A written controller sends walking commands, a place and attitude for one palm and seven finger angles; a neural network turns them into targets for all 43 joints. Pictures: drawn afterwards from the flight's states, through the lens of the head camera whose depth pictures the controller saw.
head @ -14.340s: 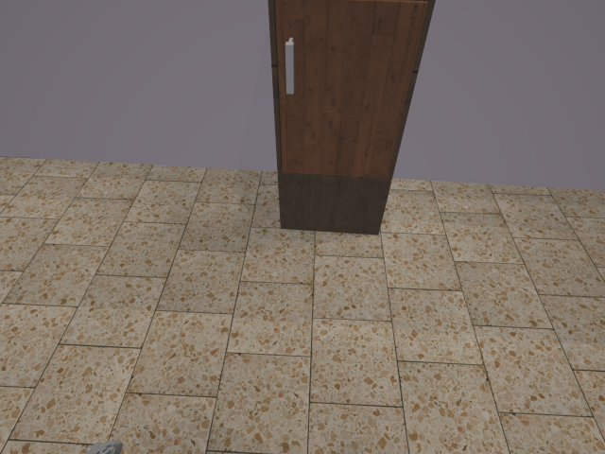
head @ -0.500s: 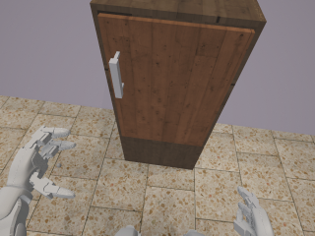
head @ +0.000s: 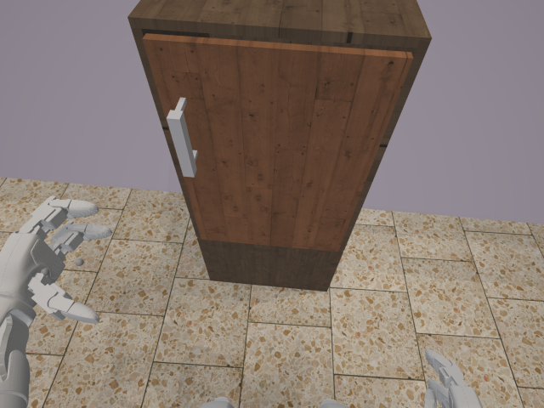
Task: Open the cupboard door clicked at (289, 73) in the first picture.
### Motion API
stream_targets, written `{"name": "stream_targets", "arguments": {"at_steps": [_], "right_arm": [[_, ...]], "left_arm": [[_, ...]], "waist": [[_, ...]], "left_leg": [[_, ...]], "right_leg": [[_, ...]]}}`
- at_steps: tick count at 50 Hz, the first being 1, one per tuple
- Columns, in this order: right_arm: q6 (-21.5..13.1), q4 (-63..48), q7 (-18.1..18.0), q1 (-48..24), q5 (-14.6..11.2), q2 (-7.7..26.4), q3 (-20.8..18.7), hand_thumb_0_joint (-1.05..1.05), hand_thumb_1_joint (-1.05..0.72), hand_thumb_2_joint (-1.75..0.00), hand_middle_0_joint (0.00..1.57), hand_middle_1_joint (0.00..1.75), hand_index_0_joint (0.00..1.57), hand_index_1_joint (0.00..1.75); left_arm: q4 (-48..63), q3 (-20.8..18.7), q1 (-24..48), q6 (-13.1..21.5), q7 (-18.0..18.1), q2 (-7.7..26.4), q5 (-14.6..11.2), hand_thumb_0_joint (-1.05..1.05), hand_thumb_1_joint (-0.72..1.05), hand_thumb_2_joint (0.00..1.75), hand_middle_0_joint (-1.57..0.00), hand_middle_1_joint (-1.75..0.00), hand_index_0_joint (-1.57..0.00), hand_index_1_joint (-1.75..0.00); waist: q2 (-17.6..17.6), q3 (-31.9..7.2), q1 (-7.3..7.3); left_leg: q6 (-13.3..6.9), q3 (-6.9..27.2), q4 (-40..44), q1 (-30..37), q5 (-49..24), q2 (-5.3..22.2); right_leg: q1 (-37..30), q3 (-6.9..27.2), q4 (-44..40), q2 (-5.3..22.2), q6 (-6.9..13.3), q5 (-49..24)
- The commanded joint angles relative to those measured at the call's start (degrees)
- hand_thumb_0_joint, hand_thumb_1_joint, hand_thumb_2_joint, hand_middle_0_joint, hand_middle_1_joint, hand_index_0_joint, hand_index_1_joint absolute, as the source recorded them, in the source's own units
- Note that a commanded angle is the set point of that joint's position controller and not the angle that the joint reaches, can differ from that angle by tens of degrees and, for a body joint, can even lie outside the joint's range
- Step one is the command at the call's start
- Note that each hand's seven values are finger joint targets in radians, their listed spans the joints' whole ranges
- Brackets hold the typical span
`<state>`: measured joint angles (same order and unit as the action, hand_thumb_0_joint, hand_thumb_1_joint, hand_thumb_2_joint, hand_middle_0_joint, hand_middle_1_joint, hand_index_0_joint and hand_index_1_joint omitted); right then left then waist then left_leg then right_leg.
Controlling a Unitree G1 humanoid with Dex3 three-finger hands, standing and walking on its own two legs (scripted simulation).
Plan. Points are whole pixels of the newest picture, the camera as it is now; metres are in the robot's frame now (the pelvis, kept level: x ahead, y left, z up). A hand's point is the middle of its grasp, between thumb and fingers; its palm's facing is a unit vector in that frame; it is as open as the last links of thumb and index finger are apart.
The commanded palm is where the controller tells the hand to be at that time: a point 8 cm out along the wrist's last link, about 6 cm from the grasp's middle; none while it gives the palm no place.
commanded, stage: raise the hand with hooked fingers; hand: left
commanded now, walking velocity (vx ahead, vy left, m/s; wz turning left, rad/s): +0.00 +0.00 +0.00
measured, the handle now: (186, 138) +0.56 +0.19 +0.05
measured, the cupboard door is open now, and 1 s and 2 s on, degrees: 0 0 0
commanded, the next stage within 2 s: move the hooked fingers beside the handle in 0.30 s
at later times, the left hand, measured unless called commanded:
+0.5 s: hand (77, 263) +0.29 +0.27 +0.07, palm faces -0.02 -1.00 -0.02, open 14.0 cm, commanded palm +0.27 +0.32 +0.07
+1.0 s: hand (100, 218) +0.36 +0.27 +0.07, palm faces -0.04 -1.00 -0.01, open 14.0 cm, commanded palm +0.34 +0.32 +0.07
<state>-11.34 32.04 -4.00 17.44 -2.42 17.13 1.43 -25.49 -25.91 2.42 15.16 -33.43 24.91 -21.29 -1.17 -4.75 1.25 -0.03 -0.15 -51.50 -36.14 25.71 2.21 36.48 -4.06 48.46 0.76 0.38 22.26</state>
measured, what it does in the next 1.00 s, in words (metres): stands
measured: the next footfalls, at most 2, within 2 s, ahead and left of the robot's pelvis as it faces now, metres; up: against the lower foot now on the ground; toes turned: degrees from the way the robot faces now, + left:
none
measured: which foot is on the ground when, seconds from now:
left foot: down 0.00-1.00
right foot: down 0.00-1.00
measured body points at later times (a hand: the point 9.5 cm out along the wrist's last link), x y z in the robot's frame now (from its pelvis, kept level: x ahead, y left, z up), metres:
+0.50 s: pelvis +0.00 +0.00 +0.00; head +0.05 +0.01 +0.45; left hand +0.28 +0.33 +0.07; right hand +0.16 -0.25 -0.08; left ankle +0.00 +0.12 -0.70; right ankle +0.02 -0.12 -0.70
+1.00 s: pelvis +0.00 +0.00 -0.01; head +0.07 +0.01 +0.44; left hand +0.36 +0.33 +0.07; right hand +0.10 -0.26 -0.10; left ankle +0.00 +0.12 -0.70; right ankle +0.02 -0.12 -0.70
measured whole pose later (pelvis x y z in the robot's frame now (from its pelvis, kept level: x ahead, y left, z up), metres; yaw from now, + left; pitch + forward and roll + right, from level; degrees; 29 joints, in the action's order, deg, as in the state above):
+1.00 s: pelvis +0.00 +0.00 -0.01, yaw -1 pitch +13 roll -2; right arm -7.1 33.4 -3.8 19.2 -2.0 16.7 2.1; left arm -43.9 -26.9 21.2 17.6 -32.7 28.4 -16.8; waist -0.5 -4.9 3.1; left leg -0.3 -0.6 -53.3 -40.9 25.8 2.2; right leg 41.4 -3.4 50.1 0.7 0.1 22.0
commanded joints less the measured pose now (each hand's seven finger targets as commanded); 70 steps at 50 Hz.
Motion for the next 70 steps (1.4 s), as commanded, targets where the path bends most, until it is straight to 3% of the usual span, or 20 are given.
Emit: {"name": "stream_targets", "arguments": {"at_steps": [1,3,5,13,20,26,28,30,33,39,43,44,47,49,57,61,64,66,69,70], "right_arm": [[-3.2,-8.2,-0.3,-1.8,0.0,7.6,-2.9,0.0,-0.9,-0.9,0.2,0.3,0.2,0.3],[-3.2,-8.1,-0.5,-1.5,0.2,7.7,-2.9,0.0,-0.9,-0.9,0.2,0.3,0.2,0.3],[-3.3,-8.0,-0.5,-1.7,0.1,7.5,-2.9,0.0,-0.9,-0.9,0.2,0.3,0.2,0.3],[-3.5,-7.5,-1.0,-1.7,0.1,7.7,-2.6,0.0,-0.9,-0.9,0.2,0.3,0.2,0.3],[-3.6,-7.5,-1.0,-1.8,0.0,7.5,-2.5,0.0,-0.9,-0.9,0.2,0.3,0.2,0.3],[-3.3,-6.4,-1.6,-1.1,0.0,7.6,-2.5,0.0,-0.9,-0.9,0.2,0.3,0.2,0.3],[-3.2,-5.9,-1.6,-0.9,0.3,8.0,-2.5,0.0,-0.9,-0.9,0.2,0.3,0.2,0.3],[-2.5,-6.0,-1.6,-0.7,0.2,7.9,-2.3,0.0,-0.9,-0.9,0.2,0.3,0.2,0.3],[-1.9,-5.7,-1.4,-0.2,0.4,8.1,-2.4,0.0,-0.9,-0.9,0.2,0.3,0.2,0.3],[-0.6,-6.1,-0.8,0.9,0.3,8.2,-2.5,0.0,-0.9,-0.9,0.2,0.3,0.2,0.3],[0.4,-5.8,-0.5,2.3,0.4,8.8,-2.8,0.0,-0.9,-0.9,0.2,0.3,0.2,0.3],[0.7,-5.9,-0.4,2.2,0.4,8.5,-2.7,0.0,-0.9,-0.9,0.2,0.3,0.2,0.3],[1.4,-5.2,-0.4,3.2,0.4,8.7,-2.9,0.0,-0.9,-0.9,0.2,0.3,0.2,0.3],[1.9,-4.9,-0.4,3.9,0.5,8.9,-3.0,0.0,-0.9,-0.9,0.2,0.3,0.2,0.3],[4.2,-4.2,0.0,5.4,0.6,9.4,-3.0,0.0,-0.9,-0.9,0.2,0.3,0.2,0.3],[5.0,-3.7,0.0,6.6,0.8,9.5,-3.1,0.0,-0.9,-0.9,0.2,0.3,0.2,0.3],[5.9,-3.3,0.1,7.3,0.8,9.9,-3.0,0.0,-0.9,-0.9,0.2,0.3,0.2,0.3],[6.5,-2.8,0.0,7.5,0.8,10.0,-2.7,0.0,-0.9,-0.9,0.2,0.3,0.2,0.3],[7.3,-2.8,0.1,8.8,1.2,10.2,-3.0,0.0,-0.9,-0.9,0.2,0.3,0.2,0.3],[7.5,-2.7,0.3,8.7,1.2,10.0,-2.8,0.0,-0.9,-0.9,0.2,0.3,0.2,0.3]], "left_arm": [[11.2,-6.1,10.1,4.6,1.0,15.6,-1.8,0.0,-0.5,0.3,-0.3,-1.2,-0.3,-1.2],[11.6,-6.5,10.6,5.2,1.4,16.3,-1.7,0.0,-0.5,0.3,-0.3,-1.2,-0.3,-1.2],[12.1,-6.1,10.7,5.6,1.4,15.8,-1.4,0.0,-0.5,0.3,-0.3,-1.2,-0.3,-1.2],[10.1,-5.5,11.2,5.1,0.6,15.6,-1.4,0.0,-0.5,0.3,-0.3,-1.2,-0.3,-1.2],[9.4,-4.9,11.1,4.7,-0.1,14.5,-1.7,0.0,-0.5,0.3,-0.3,-1.2,-0.3,-1.2],[7.4,-2.0,20.6,4.9,0.6,13.4,-0.2,0.0,-0.5,0.3,-0.3,-1.2,-0.3,-1.2],[6.5,-3.6,22.3,5.1,0.9,15.9,0.1,0.0,-0.5,0.3,-0.3,-1.2,-0.3,-1.2],[4.1,-3.5,23.8,4.9,0.9,16.3,0.8,0.0,-0.5,0.3,-0.3,-1.2,-0.3,-1.2],[2.3,-5.4,25.8,5.2,0.9,18.8,1.0,0.0,-0.5,0.3,-0.3,-1.2,-0.3,-1.2],[-1.8,-3.8,28.5,5.1,0.7,17.6,1.6,0.0,-0.5,0.3,-0.3,-1.2,-0.3,-1.2],[-4.8,-5.6,30.6,5.4,0.8,20.3,2.2,0.0,-0.5,0.3,-0.3,-1.2,-0.3,-1.2],[-4.8,-4.5,31.9,5.6,0.6,19.4,2.4,0.0,-0.5,0.3,-0.3,-1.2,-0.3,-1.2],[-6.7,-4.3,36.2,6.4,0.8,20.0,3.0,0.0,-0.5,0.3,-0.3,-1.2,-0.3,-1.2],[-7.9,-5.7,37.4,7.0,0.6,21.7,2.9,0.0,-0.5,0.3,-0.3,-1.2,-0.3,-1.2],[-15.2,-6.5,43.0,7.4,0.2,24.6,4.5,0.0,-0.5,0.3,-0.3,-1.2,-0.3,-1.2],[-15.7,-5.2,48.8,8.3,-0.1,24.8,5.3,0.0,-0.5,0.3,-0.3,-1.2,-0.3,-1.2],[-20.9,-6.1,50.2,8.1,-0.1,26.4,5.7,0.0,-0.5,0.3,-0.3,-1.2,-0.3,-1.2],[-23.1,-4.4,55.3,8.0,-0.1,26.1,6.8,0.0,-0.5,0.3,-0.3,-1.2,-0.3,-1.2],[-22.0,-6.4,56.7,9.1,0.2,29.6,7.9,0.0,-0.5,0.3,-0.3,-1.2,-0.3,-1.2],[-22.6,-4.8,57.7,9.0,0.2,28.0,8.0,0.0,-0.5,0.3,-0.3,-1.2,-0.3,-1.2]], "waist": [[-3.5,-13.5,-1.2],[-2.6,-13.5,-1.06],[-5.1,-14.7,-1.06],[-3.1,-12.8,-0.43],[-2.8,-13.9,-0.48],[-2.9,-13.1,1.09],[-4.3,-14.1,0.57],[-2.5,-14.6,0.88],[-4.4,-15.9,0.15],[-4.3,-16.6,0.59],[-2.9,-17.8,0.57],[-4.4,-18.1,0.85],[-3.2,-17.7,1.84],[-3.7,-19.9,1.46],[-3.3,-18.9,2.24],[-6.2,-21.2,3.11],[-3.4,-20.4,3.62],[-4.3,-19.4,4.74],[-7.5,-24.8,3.86],[-8.4,-24.3,4.52]], "left_leg": [[-1.1,0.6,7.7,5.0,-15.5,-2.7],[-1.2,0.7,7.7,5.2,-15.9,-2.5],[-1.1,0.6,7.9,6.0,-15.5,-2.6],[-1.2,1.0,7.9,6.1,-15.7,-2.4],[-1.0,1.1,7.8,6.4,-16.6,-2.4],[-0.9,1.7,7.7,6.8,-14.1,-2.3],[-0.8,1.6,7.2,6.9,-15.0,-2.3],[-0.9,1.4,7.2,5.7,-14.9,-2.3],[-0.8,1.3,6.8,5.5,-16.7,-2.3],[-0.8,1.1,6.7,4.9,-16.8,-2.1],[-0.9,1.0,6.1,3.6,-17.7,-2.0],[-0.9,0.8,6.1,3.7,-18.0,-2.2],[-1.1,1.0,5.8,3.1,-16.4,-2.0],[-1.1,0.8,5.3,3.2,-17.4,-2.0],[-1.3,0.6,4.4,0.3,-15.8,-1.8],[-1.2,1.2,3.6,3.0,-18.2,-1.4],[-1.4,1.1,3.1,0.6,-16.3,-1.3],[-1.5,1.2,2.6,-1.0,-14.2,-1.3],[-1.2,1.7,1.8,2.7,-18.7,-1.2],[-1.2,1.7,1.6,3.4,-19.4,-1.1]], "right_leg": [[-10.4,2.5,-5.9,-1.6,1.1,-11.8],[-10.6,2.6,-5.8,-1.8,1.2,-12.1],[-10.7,2.6,-5.8,-1.6,1.1,-11.8],[-9.7,2.3,-6.0,-1.8,1.1,-12.4],[-9.8,2.0,-5.6,-1.8,1.0,-13.5],[-6.2,1.7,-5.3,-1.8,1.0,-10.5],[-7.1,2.1,-5.0,-1.7,1.4,-11.4],[-7.6,2.2,-4.9,-1.6,1.1,-11.7],[-8.7,2.5,-4.3,-1.6,1.4,-13.3],[-7.5,2.3,-3.9,-1.9,1.3,-13.7],[-8.3,2.6,-3.4,-2.0,1.4,-14.7],[-8.2,2.7,-3.4,-1.9,1.2,-15.4],[-6.4,2.7,-3.4,-1.9,1.0,-13.7],[-7.6,3.1,-3.0,-2.1,1.2,-14.9],[-5.8,3.3,-2.6,-2.1,1.1,-13.9],[-3.0,2.8,-1.6,-2.3,1.3,-14.5],[-2.6,2.9,-1.5,-2.5,1.2,-13.4],[-0.8,3.0,-1.3,-2.3,1.0,-11.6],[-0.8,2.8,-0.1,-2.6,1.3,-13.8],[0.5,2.6,0.0,-2.7,1.3,-14.0]]}}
